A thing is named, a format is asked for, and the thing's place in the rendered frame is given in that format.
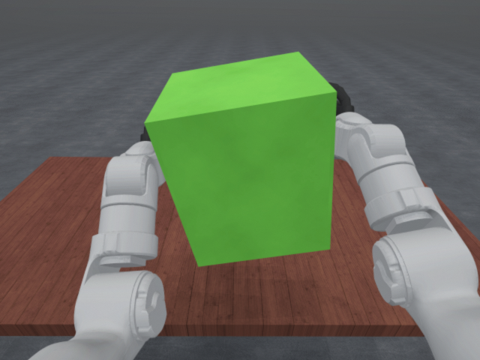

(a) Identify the right robot forearm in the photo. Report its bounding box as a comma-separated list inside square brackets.
[334, 112, 479, 290]

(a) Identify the robot right upper arm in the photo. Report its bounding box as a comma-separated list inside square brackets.
[372, 226, 480, 360]

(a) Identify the carton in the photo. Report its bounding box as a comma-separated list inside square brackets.
[144, 52, 337, 267]

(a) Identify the right robot hand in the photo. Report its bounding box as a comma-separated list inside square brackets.
[329, 82, 354, 116]

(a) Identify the robot left upper arm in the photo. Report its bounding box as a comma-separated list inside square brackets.
[29, 270, 167, 360]

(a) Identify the left robot forearm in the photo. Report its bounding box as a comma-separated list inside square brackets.
[74, 141, 166, 330]

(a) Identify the left robot hand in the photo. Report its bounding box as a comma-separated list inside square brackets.
[140, 126, 151, 142]

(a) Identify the table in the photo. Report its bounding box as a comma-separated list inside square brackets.
[0, 157, 480, 337]

